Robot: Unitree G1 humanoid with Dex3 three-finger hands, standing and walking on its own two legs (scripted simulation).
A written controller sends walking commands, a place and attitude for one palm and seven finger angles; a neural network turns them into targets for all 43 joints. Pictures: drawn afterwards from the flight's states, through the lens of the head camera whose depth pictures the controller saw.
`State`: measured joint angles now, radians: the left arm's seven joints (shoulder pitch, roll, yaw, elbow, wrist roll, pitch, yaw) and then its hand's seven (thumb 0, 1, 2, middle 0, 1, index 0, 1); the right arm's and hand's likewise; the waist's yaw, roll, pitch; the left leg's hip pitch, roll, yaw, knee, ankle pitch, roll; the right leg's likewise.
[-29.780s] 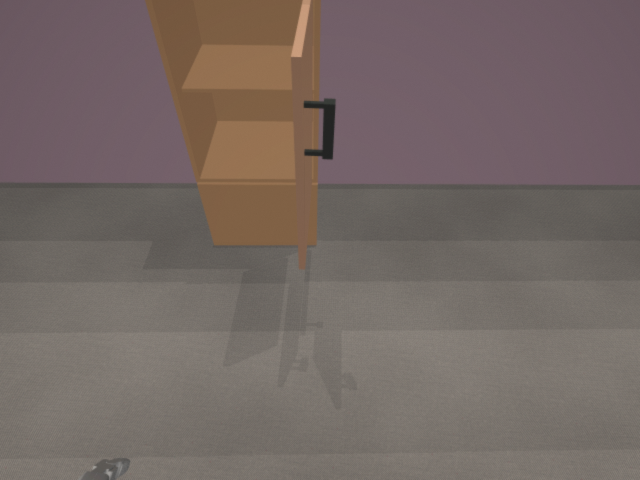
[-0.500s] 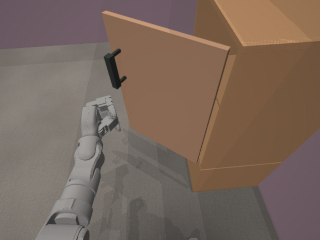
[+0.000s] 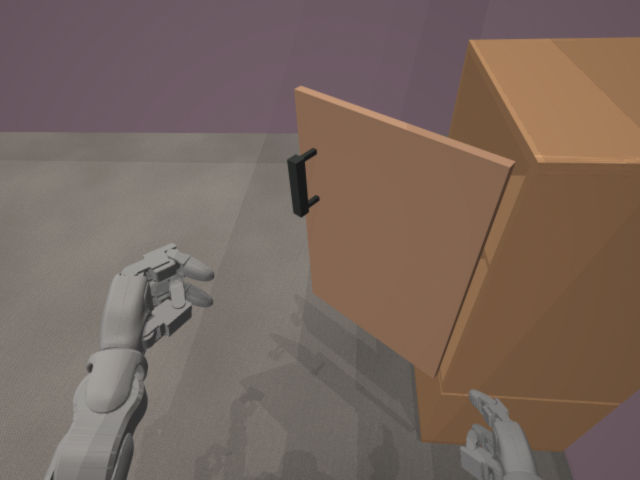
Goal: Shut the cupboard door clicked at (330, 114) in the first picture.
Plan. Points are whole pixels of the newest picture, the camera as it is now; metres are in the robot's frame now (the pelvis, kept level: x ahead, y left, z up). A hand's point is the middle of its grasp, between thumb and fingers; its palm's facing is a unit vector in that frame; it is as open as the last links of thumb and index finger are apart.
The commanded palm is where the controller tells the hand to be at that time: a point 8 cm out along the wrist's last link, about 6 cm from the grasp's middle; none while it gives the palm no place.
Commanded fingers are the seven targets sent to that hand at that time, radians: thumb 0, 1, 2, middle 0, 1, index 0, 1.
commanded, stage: draw the hand back to the body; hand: left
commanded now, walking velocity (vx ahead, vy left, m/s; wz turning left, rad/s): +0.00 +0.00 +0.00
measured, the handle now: (306, 182) +0.65 +0.11 +0.02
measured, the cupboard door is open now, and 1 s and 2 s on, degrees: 53 53 53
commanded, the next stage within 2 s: step back with the hand held close in 0.74 s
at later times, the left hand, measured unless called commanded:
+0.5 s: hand (41, 346) +0.18 +0.29 +0.16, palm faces +0.51 -0.76 -0.41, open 7.0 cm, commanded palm +0.14 +0.31 +0.17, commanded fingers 0.00 0.90 0.90 -0.20 -0.30 -0.20 -0.30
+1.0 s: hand (64, 332) +0.20 +0.28 +0.16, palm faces +0.45 -0.78 -0.45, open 7.4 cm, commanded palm +0.14 +0.31 +0.17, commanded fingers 0.00 0.90 0.90 -0.20 -0.30 -0.20 -0.30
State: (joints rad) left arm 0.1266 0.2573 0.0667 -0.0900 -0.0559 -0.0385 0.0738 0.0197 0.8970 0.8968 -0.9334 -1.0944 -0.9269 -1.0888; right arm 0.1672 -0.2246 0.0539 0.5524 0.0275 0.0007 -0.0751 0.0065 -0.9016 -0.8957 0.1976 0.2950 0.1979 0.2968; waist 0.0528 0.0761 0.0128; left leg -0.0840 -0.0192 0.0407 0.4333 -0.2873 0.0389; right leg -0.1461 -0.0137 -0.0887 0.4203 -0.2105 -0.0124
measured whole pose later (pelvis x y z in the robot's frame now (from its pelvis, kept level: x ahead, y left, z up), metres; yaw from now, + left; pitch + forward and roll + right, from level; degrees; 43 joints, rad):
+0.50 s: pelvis +0.00 +0.01 +0.00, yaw +0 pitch -5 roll -1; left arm 0.46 0.33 0.37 -0.36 -0.06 -0.07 0.12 0.02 0.89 0.90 -0.29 -0.39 -0.28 -0.38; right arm 0.22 -0.25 0.00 0.63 0.02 -0.06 -0.07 0.01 -0.90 -0.90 0.20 0.30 0.20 0.30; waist 0.07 0.09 0.01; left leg -0.04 -0.03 0.04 0.41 -0.29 0.05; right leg -0.10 -0.02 -0.09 0.39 -0.20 0.00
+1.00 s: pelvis +0.00 +0.01 +0.00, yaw +0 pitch -1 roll -1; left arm 0.47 0.35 0.39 -0.37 -0.05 -0.12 0.12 0.02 0.89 0.90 -0.21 -0.30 -0.21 -0.30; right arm 0.20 -0.24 0.01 0.60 0.01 -0.05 -0.07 0.01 -0.90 -0.90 0.20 0.30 0.20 0.30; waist 0.03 0.09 0.00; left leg -0.16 -0.01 0.05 0.48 -0.30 0.05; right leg -0.20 -0.01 -0.08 0.41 -0.19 0.00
